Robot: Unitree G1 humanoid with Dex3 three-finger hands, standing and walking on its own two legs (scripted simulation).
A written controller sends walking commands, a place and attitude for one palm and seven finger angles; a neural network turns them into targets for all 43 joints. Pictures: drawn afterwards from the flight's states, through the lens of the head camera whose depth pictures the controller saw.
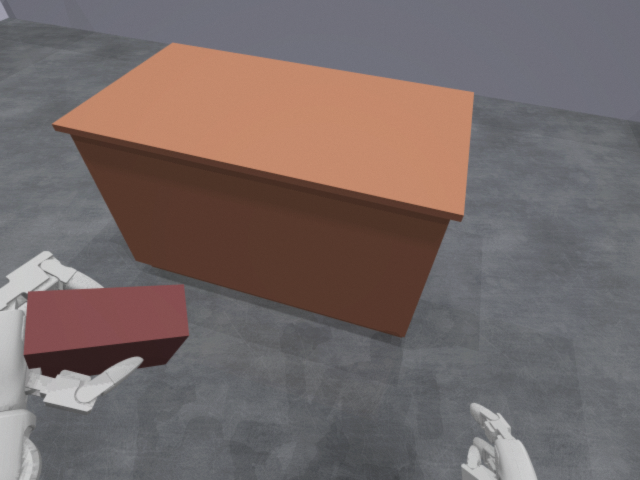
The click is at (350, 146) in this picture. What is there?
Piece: table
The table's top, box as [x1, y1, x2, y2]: [52, 43, 473, 221]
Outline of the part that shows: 52,123 55,130 460,221 463,215 473,92 196,46 171,43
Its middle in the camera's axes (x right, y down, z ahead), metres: -0.12 -0.37 +1.11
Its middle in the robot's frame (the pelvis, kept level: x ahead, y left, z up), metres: +1.07 +0.18 -0.10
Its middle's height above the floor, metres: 0.68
